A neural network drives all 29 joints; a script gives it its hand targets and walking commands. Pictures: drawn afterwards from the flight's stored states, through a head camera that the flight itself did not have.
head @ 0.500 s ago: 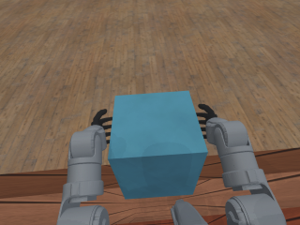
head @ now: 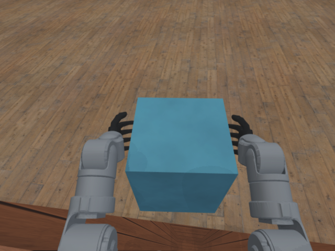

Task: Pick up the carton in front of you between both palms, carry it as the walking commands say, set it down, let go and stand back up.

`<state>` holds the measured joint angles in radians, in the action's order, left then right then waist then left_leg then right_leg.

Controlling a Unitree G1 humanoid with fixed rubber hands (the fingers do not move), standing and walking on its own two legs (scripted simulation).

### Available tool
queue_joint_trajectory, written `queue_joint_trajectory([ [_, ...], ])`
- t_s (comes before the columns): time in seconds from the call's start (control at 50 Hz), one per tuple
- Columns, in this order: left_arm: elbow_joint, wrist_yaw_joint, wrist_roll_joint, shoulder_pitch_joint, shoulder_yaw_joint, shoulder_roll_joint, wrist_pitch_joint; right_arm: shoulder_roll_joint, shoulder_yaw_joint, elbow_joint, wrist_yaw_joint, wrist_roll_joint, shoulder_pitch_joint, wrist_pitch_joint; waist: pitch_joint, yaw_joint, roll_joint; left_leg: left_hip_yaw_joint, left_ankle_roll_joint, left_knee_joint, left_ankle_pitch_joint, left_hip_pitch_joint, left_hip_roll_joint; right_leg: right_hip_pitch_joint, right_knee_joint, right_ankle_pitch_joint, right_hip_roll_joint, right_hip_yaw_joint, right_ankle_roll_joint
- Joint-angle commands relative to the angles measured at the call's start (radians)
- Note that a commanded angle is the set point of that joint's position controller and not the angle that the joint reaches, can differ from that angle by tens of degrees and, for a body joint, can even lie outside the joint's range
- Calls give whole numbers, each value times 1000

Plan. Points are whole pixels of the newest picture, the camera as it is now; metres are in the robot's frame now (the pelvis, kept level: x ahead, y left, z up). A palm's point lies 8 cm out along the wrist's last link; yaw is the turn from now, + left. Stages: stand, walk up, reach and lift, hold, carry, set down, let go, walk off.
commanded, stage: carry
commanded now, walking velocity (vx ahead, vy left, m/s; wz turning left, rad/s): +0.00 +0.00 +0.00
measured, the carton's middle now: (178, 158) +0.35 +0.02 +0.02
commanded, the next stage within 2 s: none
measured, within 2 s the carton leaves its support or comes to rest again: neither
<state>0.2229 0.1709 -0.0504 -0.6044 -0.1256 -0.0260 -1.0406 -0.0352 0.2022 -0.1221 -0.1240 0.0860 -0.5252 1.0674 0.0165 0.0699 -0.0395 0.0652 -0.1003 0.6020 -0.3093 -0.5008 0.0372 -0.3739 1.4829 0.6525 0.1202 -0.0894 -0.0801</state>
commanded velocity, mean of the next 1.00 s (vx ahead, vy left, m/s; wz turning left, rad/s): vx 0.00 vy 0.00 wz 0.00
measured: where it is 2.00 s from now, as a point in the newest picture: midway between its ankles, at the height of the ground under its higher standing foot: (188, 190)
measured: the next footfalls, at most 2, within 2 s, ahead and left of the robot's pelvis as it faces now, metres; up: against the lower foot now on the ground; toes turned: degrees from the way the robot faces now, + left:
right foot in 0.36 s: +0.41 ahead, -0.09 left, -0.15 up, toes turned -1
left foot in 0.74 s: +0.81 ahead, +0.05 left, -0.30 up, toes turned +5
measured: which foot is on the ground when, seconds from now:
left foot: down 0.00-0.36, up 0.38-0.72, down 0.74-1.00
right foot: down 0.00-0.00, up 0.02-0.34, down 0.36-0.74, up 0.76-1.00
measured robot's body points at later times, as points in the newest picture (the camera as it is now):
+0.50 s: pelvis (195, 186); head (200, 79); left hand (151, 104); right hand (219, 97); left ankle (167, 239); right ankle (197, 243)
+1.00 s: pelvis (186, 138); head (188, 45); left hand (166, 89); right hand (215, 91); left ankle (178, 192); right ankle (203, 191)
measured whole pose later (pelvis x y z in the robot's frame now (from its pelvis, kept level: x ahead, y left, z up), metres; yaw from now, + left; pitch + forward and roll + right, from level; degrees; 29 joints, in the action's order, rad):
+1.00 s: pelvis +0.71 -0.01 -0.33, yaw +0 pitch +6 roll +0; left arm 0.01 0.13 0.04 -0.51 -0.21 0.06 -1.02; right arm -0.04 0.19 -0.03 -0.16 -0.01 -0.50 1.01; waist -0.14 -0.08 0.01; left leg 0.10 -0.12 0.58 0.22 -0.48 0.07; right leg -0.63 0.91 0.38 -0.01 0.06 -0.01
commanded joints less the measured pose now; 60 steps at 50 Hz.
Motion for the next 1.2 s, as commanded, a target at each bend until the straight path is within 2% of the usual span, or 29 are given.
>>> queue_joint_trajectory([
  [0.0, -85, -283, -352, -576, 582, 1126, 3, -921, -640, 104, 186, -382, -629, -21, 403, -207, -112, -251, -141, 79, -415, 855, -215, -549, 485, 108, 14, 57, 88],
  [0.02, -31, -272, -301, -495, 533, 1093, -14, -895, -654, 78, 188, -402, -646, -12, 479, -120, -31, -422, -143, 152, -446, 956, -336, -640, 341, -4, -77, 190, 65],
  [0.04, -47, -263, -255, -455, 477, 1032, -21, -942, -694, 78, 198, -456, -681, -19, 563, -127, -7, -568, -231, 88, 12, 956, -383, -723, 245, -167, -114, 249, 55],
  [0.06, -63, -256, -220, -454, 460, 1003, -31, -997, -736, 128, 201, -497, -732, -28, 505, -131, -2, -643, -264, 95, 136, 773, -361, -682, 161, -177, -146, 254, 48],
  [0.1, -83, -260, -192, -515, 445, 1018, -9, -1069, -744, 126, 221, -543, -840, -33, 354, -118, 143, -582, -279, 56, 186, 413, -329, -527, -239, -219, -161, 227, 64],
  [0.14, -126, -266, -191, -562, 455, 1025, 9, -1124, -775, 136, 231, -589, -888, -50, 400, -122, 38, -531, -228, 101, 12, 317, -319, -393, -159, -461, -146, 136, 49],
  [0.2, -166, -260, -219, -590, 498, 1067, 26, -1162, -769, 143, 233, -614, -877, -61, 390, -168, 85, -326, -143, 275, 446, 316, -139, -380, -596, -926, -126, 107, 26],
  [0.26, -254, -245, -232, -601, 538, 1044, 25, -1139, -748, 140, 235, -601, -803, -70, 348, -165, -56, -171, -85, 312, 542, 104, -69, 9, -866, -1021, -56, -15, 32],
  [0.3, -265, -233, -234, -591, 561, 1011, 14, -1101, -727, 120, 230, -573, -738, -64, 448, -43, -116, -74, -31, 554, 377, 128, -94, 200, -786, -1091, -57, -29, 2],
  [0.32, -257, -230, -237, -567, 570, 994, 8, -1071, -711, 106, 227, -547, -711, -55, 471, 37, -20, -31, 4, 703, 192, 113, -101, 354, -904, -1019, -54, -48, 3],
  [0.34, -245, -235, -246, -547, 573, 987, 0, -1048, -693, 92, 220, -518, -703, -49, 425, 109, 122, -4, 32, 1063, 308, 3, -41, 468, -1021, -978, -86, -20, -40],
  [0.36, -209, -242, -256, -531, 573, 963, -12, -1013, -656, 66, 212, -479, -678, -35, 375, 103, 217, 10, 61, 1311, 964, -294, 69, 633, -829, -1197, -226, 157, -96],
  [0.38, -159, -241, -268, -516, 568, 937, -20, -968, -605, 15, 203, -435, -616, -12, 407, -14, 236, -92, 55, 1263, 973, -487, 33, 719, -747, -1330, -349, 445, -146],
  [0.4, -149, -243, -299, -555, 587, 983, -27, -907, -566, -16, 194, -387, -581, -1, 426, -14, 162, -151, 49, 1143, 962, -548, -27, 702, -739, -1187, -386, 514, -182],
  [0.44, -171, -255, -365, -629, 628, 1047, -19, -891, -525, -6, 187, -342, -585, 2, 468, 21, 72, -216, 41, 969, 852, -630, -68, 622, -727, -871, -428, 713, -268],
  [0.48, -197, -275, -420, -762, 658, 1135, -11, -907, -502, 9, 193, -328, -656, -11, 349, 6, -33, -150, 80, 638, 719, -430, -65, 310, -846, -884, -395, 675, -251],
  [0.6, -217, -295, -474, -750, 676, 1223, 26, -964, -577, 125, 190, -341, -708, -52, 338, 79, 61, -1, 68, 66, -28, -148, -1, 204, -583, -547, -117, 298, -128],
  [0.66, -211, -287, -456, -648, 661, 1185, 26, -923, -613, 193, 171, -343, -706, -40, 341, 45, 165, 52, 56, -143, -209, 165, 29, 113, -418, -615, -78, 157, -50],
  [0.7, -183, -278, -419, -594, 654, 1165, 24, -904, -633, 200, 176, -354, -676, -24, 353, -62, 149, 34, 46, -357, -316, 369, -47, 148, -224, -723, -108, 134, -4],
  [0.72, -169, -274, -394, -577, 640, 1144, 18, -889, -637, 188, 182, -364, -662, -17, 372, -81, 6, 10, 36, -352, -477, 538, -127, 49, -29, -389, -36, 78, 41],
  [0.74, -143, -271, -381, -597, 624, 1128, 1, -855, -626, 137, 182, -366, -664, -16, 505, -98, -166, -276, -146, 59, -1218, 1014, -414, -351, 306, 230, 31, 103, 129],
  [0.76, -110, -264, -357, -519, 584, 1098, -14, -872, -631, 57, 183, -375, -572, -11, 658, -145, -174, -434, -241, 124, -1235, 1176, -494, -510, 327, 205, -21, 189, 109],
  [0.82, -210, -253, -317, -545, 584, 1123, 0, -1012, -691, 174, 203, -458, -646, -33, 739, -146, 11, -424, -214, 28, -617, 991, -387, -459, -12, -104, -125, 208, 73],
  [1.02, -366, -217, -203, -426, 656, 1059, 78, -1076, -831, 268, 236, -522, -625, -97, 672, -119, -95, -135, -95, 82, -549, 627, -201, -70, -846, -490, -74, 33, 52],
  [1.06, -368, -233, -204, -410, 668, 1040, 78, -1053, -837, 248, 240, -503, -594, -99, 646, -79, -49, -109, -35, 135, -207, 406, -165, 195, -1000, -836, -155, 125, -6],
  [1.08, -356, -241, -207, -406, 674, 1014, 75, -1037, -838, 241, 240, -494, -587, -94, 670, -65, 79, -89, 37, 178, 170, 184, -118, 416, -838, -1461, -330, 300, -101],
  [1.1, -338, -246, -218, -406, 687, 1008, 72, -1028, -834, 230, 237, -486, -577, -88, 674, -53, 186, -83, 80, 162, 514, 82, -72, 525, -819, -1682, -406, 353, -166],
  [1.14, -327, -260, -255, -414, 699, 1009, 58, -995, -804, 225, 229, -457, -581, -74, 635, -46, 227, -68, 90, 84, 733, 54, -55, 533, -856, -1599, -403, 349, -146],
  [1.18, -324, -270, -286, -455, 707, 1006, 36, -978, -769, 192, 222, -436, -564, -54, 579, -64, 180, -53, 87, -42, 569, 206, -51, 397, -850, -1485, -336, 267, -82],
])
